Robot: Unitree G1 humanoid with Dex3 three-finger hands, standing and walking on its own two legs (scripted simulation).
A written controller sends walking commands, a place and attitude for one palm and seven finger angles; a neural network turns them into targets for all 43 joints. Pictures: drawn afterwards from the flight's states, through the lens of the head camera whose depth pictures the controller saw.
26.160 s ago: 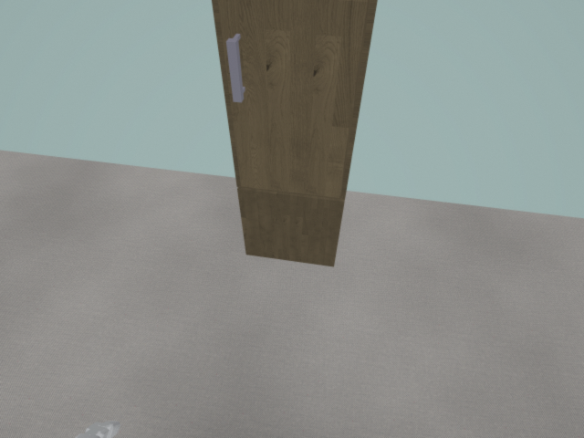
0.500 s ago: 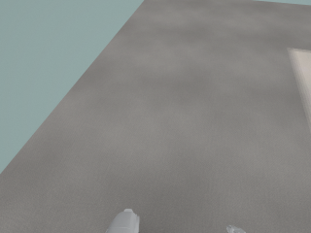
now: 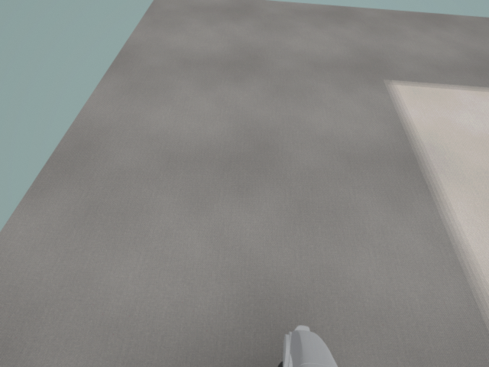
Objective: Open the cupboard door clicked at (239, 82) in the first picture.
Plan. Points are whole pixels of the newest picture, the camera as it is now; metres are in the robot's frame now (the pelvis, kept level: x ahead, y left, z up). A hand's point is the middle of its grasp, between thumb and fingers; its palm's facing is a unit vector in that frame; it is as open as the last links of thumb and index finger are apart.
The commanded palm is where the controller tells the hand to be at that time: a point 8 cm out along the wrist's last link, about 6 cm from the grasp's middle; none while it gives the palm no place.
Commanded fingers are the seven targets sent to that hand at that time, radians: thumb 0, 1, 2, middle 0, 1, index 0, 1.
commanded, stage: turn to face it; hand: left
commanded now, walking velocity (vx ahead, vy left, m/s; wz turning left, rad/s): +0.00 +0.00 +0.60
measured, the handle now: out of the picture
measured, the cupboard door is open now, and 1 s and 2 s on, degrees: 51 51 51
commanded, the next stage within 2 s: none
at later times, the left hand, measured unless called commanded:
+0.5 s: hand (166, 329) +0.21 +0.17 -0.17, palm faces +0.22 -0.96 -0.19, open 7.2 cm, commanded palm none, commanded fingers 0.00 0.90 0.90 -0.20 -0.30 -0.20 -0.30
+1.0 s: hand (159, 365) +0.14 +0.16 -0.15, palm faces +0.47 -0.81 -0.34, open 7.4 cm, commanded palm none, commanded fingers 0.00 0.90 0.90 -0.20 -0.30 -0.20 -0.30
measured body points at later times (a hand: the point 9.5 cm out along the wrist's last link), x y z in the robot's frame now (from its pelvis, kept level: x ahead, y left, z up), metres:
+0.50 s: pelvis +0.14 -0.03 -0.01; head +0.17 -0.01 +0.44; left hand +0.19 +0.22 -0.16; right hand +0.22 -0.26 -0.15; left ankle +0.13 +0.10 -0.71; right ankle +0.16 -0.11 -0.74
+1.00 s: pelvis +0.18 -0.07 -0.01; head +0.24 -0.08 +0.43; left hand +0.12 +0.20 -0.13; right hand +0.37 -0.25 -0.18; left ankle +0.12 +0.07 -0.69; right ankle +0.22 -0.16 -0.74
